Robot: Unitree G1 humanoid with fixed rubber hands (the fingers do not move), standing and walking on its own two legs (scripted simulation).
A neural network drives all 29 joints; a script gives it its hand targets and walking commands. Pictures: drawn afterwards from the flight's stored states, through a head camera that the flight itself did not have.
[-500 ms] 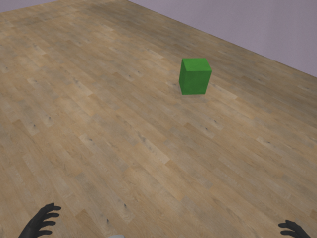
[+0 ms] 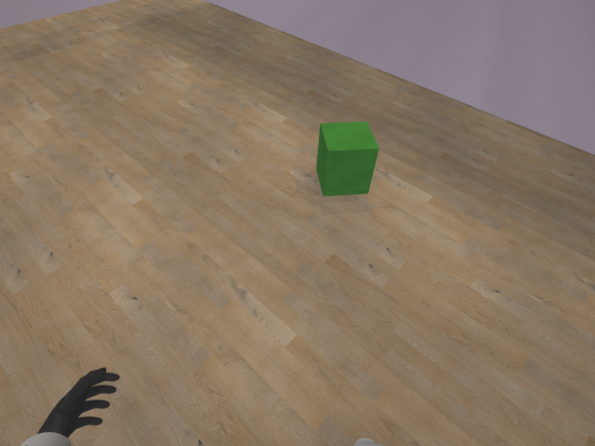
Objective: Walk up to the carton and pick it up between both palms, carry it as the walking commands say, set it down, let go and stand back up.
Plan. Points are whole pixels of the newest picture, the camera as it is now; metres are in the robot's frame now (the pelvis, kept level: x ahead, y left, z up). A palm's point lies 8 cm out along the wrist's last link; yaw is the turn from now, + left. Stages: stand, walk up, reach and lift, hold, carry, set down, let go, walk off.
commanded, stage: walk up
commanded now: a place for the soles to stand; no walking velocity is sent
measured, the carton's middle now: (344, 159) +1.46 -0.18 -0.61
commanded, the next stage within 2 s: none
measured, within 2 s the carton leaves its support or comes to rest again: neither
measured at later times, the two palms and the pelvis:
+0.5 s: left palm (124, 376) +0.22 +0.27 -0.06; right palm (592, 382) +0.24 -0.40 -0.04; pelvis +0.13 -0.06 +0.01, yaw +5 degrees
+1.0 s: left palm (198, 303) +0.34 +0.19 -0.05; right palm (590, 290) +0.40 -0.47 -0.04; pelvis +0.25 -0.15 +0.01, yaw +6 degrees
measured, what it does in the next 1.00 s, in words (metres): walks ahead: left foot, then right foot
